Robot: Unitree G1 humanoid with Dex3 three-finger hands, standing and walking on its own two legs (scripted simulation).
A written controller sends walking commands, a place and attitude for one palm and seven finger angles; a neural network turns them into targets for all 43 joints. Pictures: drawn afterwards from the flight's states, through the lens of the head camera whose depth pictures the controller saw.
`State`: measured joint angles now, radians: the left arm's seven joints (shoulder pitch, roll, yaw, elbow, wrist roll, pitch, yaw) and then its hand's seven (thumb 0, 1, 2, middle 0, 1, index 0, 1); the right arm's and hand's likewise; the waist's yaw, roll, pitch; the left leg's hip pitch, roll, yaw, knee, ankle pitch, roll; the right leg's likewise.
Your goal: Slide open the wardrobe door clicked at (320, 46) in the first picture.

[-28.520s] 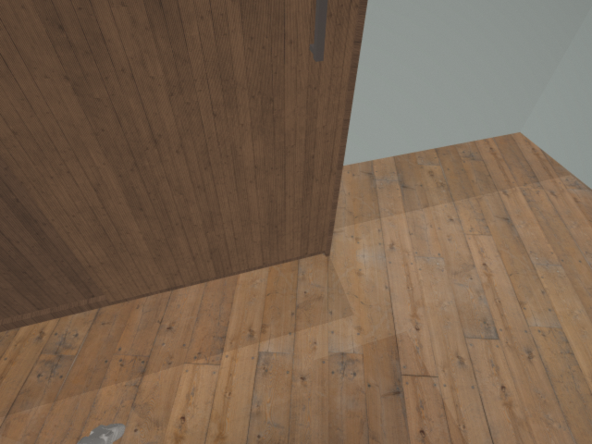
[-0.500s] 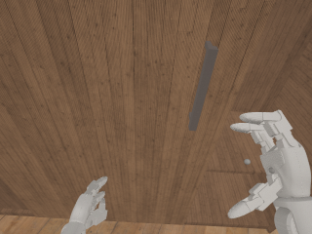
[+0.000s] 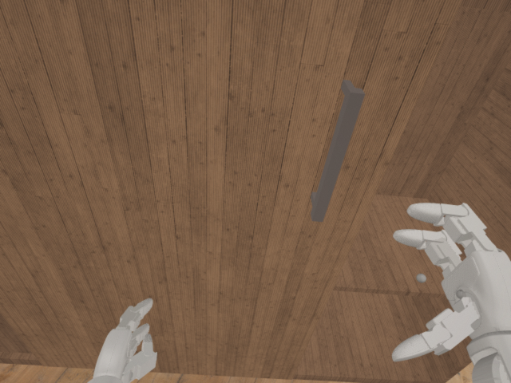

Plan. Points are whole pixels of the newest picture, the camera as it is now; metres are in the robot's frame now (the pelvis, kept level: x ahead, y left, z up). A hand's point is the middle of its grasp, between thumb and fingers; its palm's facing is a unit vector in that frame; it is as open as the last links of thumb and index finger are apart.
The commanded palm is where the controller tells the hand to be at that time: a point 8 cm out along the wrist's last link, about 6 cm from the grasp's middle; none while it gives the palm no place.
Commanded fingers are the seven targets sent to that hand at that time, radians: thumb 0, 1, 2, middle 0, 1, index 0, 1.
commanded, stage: draw the hand back to the body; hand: right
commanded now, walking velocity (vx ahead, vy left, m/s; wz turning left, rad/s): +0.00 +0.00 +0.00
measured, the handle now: (331, 156) +0.38 -0.10 +0.24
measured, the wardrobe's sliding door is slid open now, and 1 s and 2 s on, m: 0.52 0.52 0.52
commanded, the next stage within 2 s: step back with the hand held close in 1.32 s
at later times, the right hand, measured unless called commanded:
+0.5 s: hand (457, 283) +0.19 -0.22 +0.19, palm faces +0.37 +0.87 -0.31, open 13.1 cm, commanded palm +0.15 -0.26 +0.20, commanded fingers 0.00 -0.14 -0.53 0.23 0.75 0.23 0.75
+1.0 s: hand (495, 273) +0.21 -0.28 +0.19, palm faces +0.46 +0.81 -0.37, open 8.3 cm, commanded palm +0.16 -0.32 +0.20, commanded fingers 0.00 -0.90 -0.90 0.20 0.30 0.20 0.30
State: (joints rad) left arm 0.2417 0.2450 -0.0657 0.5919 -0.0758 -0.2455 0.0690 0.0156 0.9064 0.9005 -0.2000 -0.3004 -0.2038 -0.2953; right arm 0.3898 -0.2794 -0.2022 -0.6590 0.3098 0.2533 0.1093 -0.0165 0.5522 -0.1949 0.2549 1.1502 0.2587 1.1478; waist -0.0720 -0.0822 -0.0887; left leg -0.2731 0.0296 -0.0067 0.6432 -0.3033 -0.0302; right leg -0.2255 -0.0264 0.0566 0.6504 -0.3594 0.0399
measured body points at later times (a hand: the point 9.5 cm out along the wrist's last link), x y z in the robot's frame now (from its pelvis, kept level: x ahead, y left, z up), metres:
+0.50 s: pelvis +0.00 +0.00 +0.01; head -0.04 +0.02 +0.46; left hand +0.18 +0.23 -0.06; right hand +0.16 -0.26 +0.21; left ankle +0.03 +0.14 -0.72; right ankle +0.00 -0.15 -0.72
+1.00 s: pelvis +0.01 -0.02 +0.01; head -0.01 -0.01 +0.46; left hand +0.20 +0.20 -0.06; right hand +0.17 -0.32 +0.21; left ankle +0.03 +0.14 -0.72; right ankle +0.00 -0.15 -0.72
